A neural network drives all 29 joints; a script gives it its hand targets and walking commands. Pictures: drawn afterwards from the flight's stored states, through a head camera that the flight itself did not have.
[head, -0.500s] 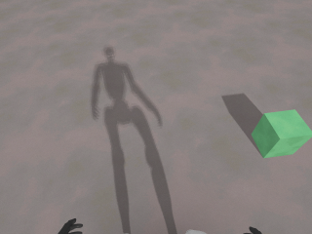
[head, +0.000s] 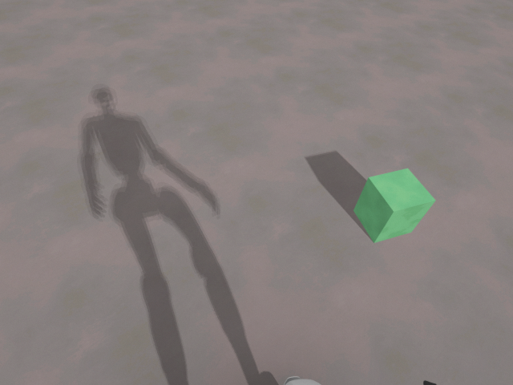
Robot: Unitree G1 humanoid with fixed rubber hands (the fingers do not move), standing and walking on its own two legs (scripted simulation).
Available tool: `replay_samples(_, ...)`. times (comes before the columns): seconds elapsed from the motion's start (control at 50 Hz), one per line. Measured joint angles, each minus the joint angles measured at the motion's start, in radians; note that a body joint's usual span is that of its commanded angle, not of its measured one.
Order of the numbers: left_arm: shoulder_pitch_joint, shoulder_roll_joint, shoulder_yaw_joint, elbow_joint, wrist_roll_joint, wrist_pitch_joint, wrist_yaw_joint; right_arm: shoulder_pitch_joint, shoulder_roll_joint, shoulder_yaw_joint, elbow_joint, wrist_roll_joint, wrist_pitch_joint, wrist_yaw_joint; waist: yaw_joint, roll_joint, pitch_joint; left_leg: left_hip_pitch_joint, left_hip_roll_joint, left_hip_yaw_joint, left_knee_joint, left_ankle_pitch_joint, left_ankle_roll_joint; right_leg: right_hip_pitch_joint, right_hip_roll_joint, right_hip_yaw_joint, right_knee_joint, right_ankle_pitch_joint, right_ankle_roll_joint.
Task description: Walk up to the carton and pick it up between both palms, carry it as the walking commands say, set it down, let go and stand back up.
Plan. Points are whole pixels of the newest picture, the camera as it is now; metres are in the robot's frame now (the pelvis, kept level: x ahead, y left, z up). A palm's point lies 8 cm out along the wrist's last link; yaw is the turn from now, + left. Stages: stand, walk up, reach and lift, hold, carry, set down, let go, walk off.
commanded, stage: walk up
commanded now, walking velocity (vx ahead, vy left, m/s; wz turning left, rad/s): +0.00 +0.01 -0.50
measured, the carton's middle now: (390, 206) +0.94 -0.64 -0.65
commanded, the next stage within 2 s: none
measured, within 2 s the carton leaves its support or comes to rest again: neither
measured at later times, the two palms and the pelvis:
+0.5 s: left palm (179, 350) +0.20 +0.14 -0.11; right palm out of the picture +0.07 -0.39 -0.13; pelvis +0.09 -0.11 +0.00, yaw -18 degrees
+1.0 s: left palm (259, 193) +0.57 +0.00 -0.13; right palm (481, 355) +0.19 -0.38 -0.10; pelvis +0.37 -0.18 +0.01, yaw -30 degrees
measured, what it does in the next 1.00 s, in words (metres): walks ahead, turning right: right foot, then left foot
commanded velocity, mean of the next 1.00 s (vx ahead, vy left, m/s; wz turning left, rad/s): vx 0.45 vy -0.02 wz -0.42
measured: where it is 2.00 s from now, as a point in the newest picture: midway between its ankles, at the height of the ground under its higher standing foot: (348, 298)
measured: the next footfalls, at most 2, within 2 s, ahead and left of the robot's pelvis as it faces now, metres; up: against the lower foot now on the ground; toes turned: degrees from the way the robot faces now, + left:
right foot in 0.34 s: +0.03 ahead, -0.20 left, +0.00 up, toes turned -22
left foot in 0.74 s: +0.45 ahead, -0.10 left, +0.00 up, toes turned -18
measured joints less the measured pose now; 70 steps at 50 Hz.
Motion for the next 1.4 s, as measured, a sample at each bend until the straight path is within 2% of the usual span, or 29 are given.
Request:
replay_samples(0.06, 0.002, -0.001, 0.012, -0.01, 0.003, 0.0, -0.02, 0.028, -0.002, 0.002, 0.002, -0.016, -0.009, 0.003, 0.001, 0.014, 0.001, 0.017, 0.039, 0.023, -0.017, 0.003, -0.006, -0.066, -0.02, -0.044, 0.267, -0.022, 0.024)
replay_samples(0.1, -0.002, 0.004, 0.016, -0.007, -0.002, 0.001, -0.033, 0.026, 0.004, 0.004, -0.003, -0.026, -0.02, 0.005, 0.004, 0.02, 0.006, 0.018, 0.064, 0.046, -0.014, -0.002, -0.014, -0.063, -0.04, -0.052, 0.295, -0.021, 0.028)
replay_samples(0.2, -0.034, 0.002, 0.01, 0.007, -0.003, 0.025, -0.082, 0.048, 0.017, 0.01, -0.007, -0.038, -0.049, 0.015, -0.006, 0.038, -0.014, 0.034, 0.125, 0.117, -0.042, -0.012, -0.039, -0.027, -0.097, -0.073, 0.194, -0.009, 0.024)
replay_samples(0.3, -0.095, -0.001, -0.017, 0.004, 0.003, -0.018, -0.09, 0.103, 0.005, -0.001, 0.023, -0.037, -0.07, 0.037, -0.04, 0.08, -0.028, 0.081, 0.194, 0.183, -0.074, -0.032, -0.073, 0.08, -0.115, -0.147, -0.068, -0.047, -0.014)
replay_samples(0.32, -0.104, 0.004, -0.021, 0.004, 0.005, -0.03, -0.086, 0.116, 0.001, -0.003, 0.03, -0.034, -0.07, 0.041, -0.045, 0.085, -0.029, 0.075, 0.21, 0.192, -0.04, -0.059, -0.076, 0.113, -0.108, -0.17, -0.122, -0.041, -0.024)
replay_samples(0.34, -0.111, 0.015, -0.025, 0.002, 0.007, -0.043, -0.082, 0.135, -0.002, -0.003, 0.034, -0.032, -0.07, 0.047, -0.049, 0.079, -0.031, 0.05, 0.222, 0.196, 0.034, -0.103, -0.061, 0.153, -0.104, -0.181, -0.169, -0.051, -0.04)
replay_samples(0.36, -0.116, 0.019, -0.025, 0.005, 0.008, -0.057, -0.072, 0.148, -0.007, -0.005, 0.041, -0.036, -0.069, 0.053, -0.045, 0.08, -0.028, 0.004, 0.234, 0.177, 0.172, -0.166, -0.037, 0.163, -0.099, -0.184, -0.18, 0.012, -0.036)
replay_samples(0.38, -0.113, 0.011, -0.026, 0.014, 0.009, -0.066, -0.058, 0.152, -0.013, -0.01, 0.049, -0.042, -0.066, 0.059, -0.041, 0.09, -0.022, -0.052, 0.228, 0.122, 0.334, -0.207, -0.021, 0.166, -0.089, -0.185, -0.153, 0.022, -0.034)
replay_samples(0.42, -0.067, -0.009, -0.031, 0.033, 0.01, -0.082, -0.03, 0.14, -0.012, -0.011, 0.045, -0.044, -0.065, 0.073, -0.033, 0.098, -0.018, -0.165, 0.189, 0.061, 0.583, -0.172, -0.008, 0.221, -0.073, -0.177, -0.18, -0.017, -0.037)
replay_samples(0.48, 0.033, -0.03, -0.036, 0.076, 0.004, -0.096, -0.008, 0.077, 0.005, -0.004, 0.011, -0.041, -0.074, 0.091, -0.009, 0.084, -0.02, -0.308, 0.154, 0.078, 0.692, -0.058, -0.023, 0.321, -0.069, -0.142, -0.311, 0.008, -0.034)
replay_samples(0.54, 0.122, -0.045, -0.045, 0.12, -0.003, -0.108, 0.0, 0.003, 0.026, 0.0, -0.025, -0.04, -0.066, 0.104, 0.02, 0.065, -0.023, -0.413, 0.133, 0.095, 0.645, 0.015, -0.04, 0.403, -0.077, -0.102, -0.399, 0.017, -0.034)
replay_samples(0.62, 0.203, -0.064, -0.058, 0.169, -0.004, -0.116, 0.003, -0.094, 0.057, 0.008, -0.062, -0.035, -0.058, 0.113, 0.053, 0.049, -0.011, -0.465, 0.11, 0.106, 0.407, 0.105, -0.057, 0.496, -0.09, -0.058, -0.462, -0.014, -0.026)
replay_samples(0.7, 0.245, -0.069, -0.065, 0.208, -0.006, -0.125, 0.006, -0.171, 0.085, 0.02, -0.078, -0.029, -0.067, 0.107, 0.083, 0.028, 0.005, -0.413, 0.077, 0.139, 0.188, 0.153, -0.04, 0.581, -0.111, -0.019, -0.482, -0.08, -0.005)
replay_samples(0.74, 0.262, -0.069, -0.065, 0.226, -0.011, -0.125, 0.012, -0.191, 0.092, 0.026, -0.075, -0.028, -0.083, 0.093, 0.085, 0.019, 0.004, -0.34, 0.058, 0.157, 0.109, 0.148, -0.023, 0.586, -0.121, -0.002, -0.402, -0.148, 0.005)
replay_samples(0.76, 0.26, -0.065, -0.065, 0.235, -0.014, -0.121, 0.013, -0.194, 0.098, 0.025, -0.065, -0.029, -0.095, 0.082, 0.075, 0.006, 0.006, -0.318, 0.049, 0.17, 0.104, 0.191, 0.01, 0.554, -0.132, -0.001, -0.289, -0.191, 0.002)
replay_samples(0.8, 0.216, -0.057, -0.067, 0.232, -0.024, -0.117, 0.015, -0.172, 0.1, 0.028, -0.038, -0.037, -0.115, 0.069, 0.054, -0.009, 0.011, -0.312, 0.051, 0.188, 0.174, 0.131, 0.048, 0.395, -0.12, 0.015, 0.093, -0.169, -0.023)
replay_samples(0.84, 0.156, -0.044, -0.062, 0.215, -0.029, -0.117, 0.013, -0.105, 0.089, 0.027, -0.003, -0.036, -0.12, 0.061, 0.041, -0.005, 0.013, -0.25, 0.065, 0.182, 0.151, 0.063, 0.048, 0.247, -0.096, -0.004, 0.338, -0.132, -0.041)
replay_samples(0.88, 0.087, -0.026, -0.05, 0.195, -0.019, -0.111, 0.002, -0.026, 0.081, 0.023, 0.038, -0.034, -0.121, 0.053, 0.019, -0.008, 0.022, -0.175, 0.076, 0.186, 0.093, 0.071, 0.026, 0.127, -0.109, -0.047, 0.419, -0.065, -0.047)
replay_samples(0.94, -0.006, -0.01, -0.037, 0.157, -0.003, -0.088, -0.02, 0.105, 0.077, 0.018, 0.092, -0.032, -0.124, 0.048, -0.018, -0.007, 0.034, -0.07, 0.081, 0.188, 0.003, 0.069, 0.026, -0.015, -0.135, -0.078, 0.41, 0.049, -0.039)
replay_samples(1.0, -0.078, -0.013, -0.03, 0.128, 0.002, -0.067, -0.035, 0.216, 0.081, 0.023, 0.138, -0.03, -0.128, 0.043, -0.049, 0.002, 0.047, 0.016, 0.09, 0.184, -0.062, 0.059, 0.014, -0.098, -0.146, -0.089, 0.311, 0.134, -0.019)
replay_samples(1.08, -0.157, -0.045, -0.039, 0.116, -0.006, -0.054, -0.048, 0.291, 0.094, 0.031, 0.178, -0.02, -0.128, 0.039, -0.076, 0.016, 0.069, 0.113, 0.105, 0.196, -0.123, 0.035, -0.014, -0.108, -0.145, -0.124, 0.069, 0.22, -0.004)
replay_samples(1.14, -0.195, -0.074, -0.048, 0.124, -0.007, -0.054, -0.05, 0.305, 0.103, 0.031, 0.189, -0.016, -0.122, 0.035, -0.099, 0.027, 0.077, 0.166, 0.116, 0.205, -0.132, -0.003, -0.04, -0.066, -0.129, -0.152, -0.052, 0.225, -0.008)
replay_samples(1.18, -0.206, -0.088, -0.054, 0.13, -0.007, -0.063, -0.045, 0.304, 0.105, 0.028, 0.192, -0.015, -0.114, 0.032, -0.107, 0.036, 0.072, 0.182, 0.129, 0.208, -0.098, -0.049, -0.064, -0.016, -0.111, -0.166, -0.119, 0.202, -0.021)
replay_samples(1.22, -0.199, -0.087, -0.06, 0.135, -0.006, -0.084, -0.036, 0.31, 0.11, 0.028, 0.192, -0.014, -0.104, 0.031, -0.105, 0.03, 0.056, 0.155, 0.144, 0.207, 0.029, -0.131, -0.08, 0.066, -0.105, -0.183, -0.207, 0.242, -0.045)
replay_samples(1.26, -0.186, -0.095, -0.054, 0.148, -0.007, -0.104, -0.02, 0.268, 0.106, 0.025, 0.188, -0.014, -0.088, 0.03, -0.089, 0.055, 0.066, 0.051, 0.166, 0.144, 0.318, -0.239, -0.061, 0.075, -0.085, -0.198, -0.154, 0.137, -0.078)
replay_samples(1.28, -0.169, -0.099, -0.053, 0.154, -0.011, -0.107, -0.011, 0.236, 0.105, 0.023, 0.181, -0.015, -0.08, 0.029, -0.082, 0.062, 0.071, -0.012, 0.153, 0.104, 0.462, -0.26, -0.056, 0.084, -0.082, -0.202, -0.141, 0.115, -0.085)
replay_samples(1.3, -0.147, -0.101, -0.052, 0.158, -0.013, -0.111, -0.004, 0.205, 0.105, 0.02, 0.172, -0.016, -0.075, 0.029, -0.069, 0.064, 0.073, -0.071, 0.135, 0.084, 0.572, -0.248, -0.053, 0.101, -0.084, -0.204, -0.151, 0.117, -0.079)
replay_samples(1.34, -0.094, -0.1, -0.046, 0.17, -0.011, -0.114, 0.006, 0.14, 0.1, 0.015, 0.155, -0.021, -0.068, 0.032, -0.04, 0.063, 0.069, -0.169, 0.11, 0.078, 0.684, -0.189, -0.048, 0.144, -0.088, -0.199, -0.203, 0.131, -0.077)
replay_samples(1.4, -0.002, -0.095, -0.042, 0.194, -0.01, -0.116, 0.014, 0.058, 0.089, 0.01, 0.131, -0.024, -0.051, 0.039, 0.0, 0.057, 0.056, -0.264, 0.092, 0.078, 0.673, -0.113, -0.038, 0.201, -0.097, -0.183, -0.282, 0.146, -0.078)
